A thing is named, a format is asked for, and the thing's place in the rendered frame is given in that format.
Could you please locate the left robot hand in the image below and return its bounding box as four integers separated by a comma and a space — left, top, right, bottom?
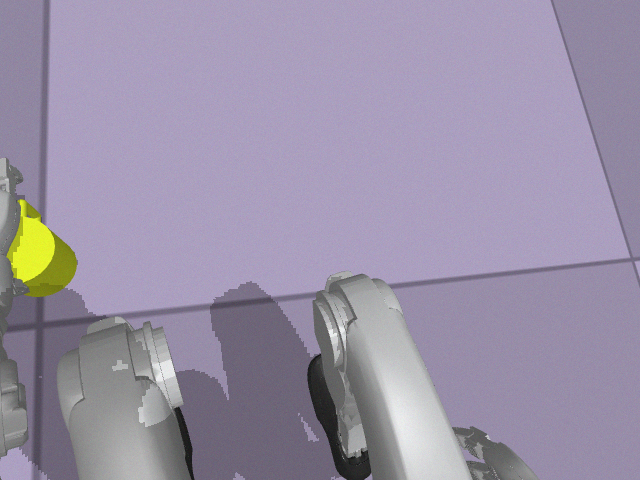
0, 158, 30, 297

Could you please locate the right robot foot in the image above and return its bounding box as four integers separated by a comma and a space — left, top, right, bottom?
307, 354, 371, 480

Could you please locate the right robot hand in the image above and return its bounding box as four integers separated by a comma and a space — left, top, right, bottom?
452, 426, 539, 480

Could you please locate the left robot foot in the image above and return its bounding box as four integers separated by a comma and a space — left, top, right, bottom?
174, 407, 194, 480

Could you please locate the mug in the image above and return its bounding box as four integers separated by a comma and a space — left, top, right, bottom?
6, 199, 77, 297

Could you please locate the left robot arm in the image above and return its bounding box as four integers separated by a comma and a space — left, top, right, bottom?
0, 254, 28, 480

